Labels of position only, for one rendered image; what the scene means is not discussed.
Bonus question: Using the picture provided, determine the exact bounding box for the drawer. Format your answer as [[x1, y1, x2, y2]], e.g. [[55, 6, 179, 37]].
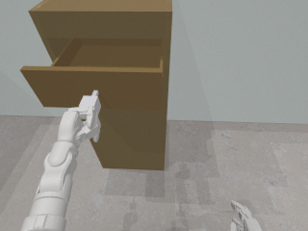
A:
[[20, 38, 164, 111]]

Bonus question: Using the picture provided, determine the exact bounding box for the handle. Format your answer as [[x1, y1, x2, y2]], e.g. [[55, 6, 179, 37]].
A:
[[79, 90, 101, 115]]

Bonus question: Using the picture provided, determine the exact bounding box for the robot left hand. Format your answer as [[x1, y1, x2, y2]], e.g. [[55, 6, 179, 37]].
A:
[[57, 104, 101, 148]]

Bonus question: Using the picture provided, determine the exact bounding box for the robot right hand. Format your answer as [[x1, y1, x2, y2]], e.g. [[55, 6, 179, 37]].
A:
[[228, 200, 262, 231]]

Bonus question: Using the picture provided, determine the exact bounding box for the cabinet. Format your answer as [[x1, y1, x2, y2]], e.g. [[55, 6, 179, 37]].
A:
[[28, 0, 173, 170]]

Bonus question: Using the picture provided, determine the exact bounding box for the left robot forearm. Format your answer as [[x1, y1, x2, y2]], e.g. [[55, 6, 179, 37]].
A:
[[20, 141, 79, 231]]

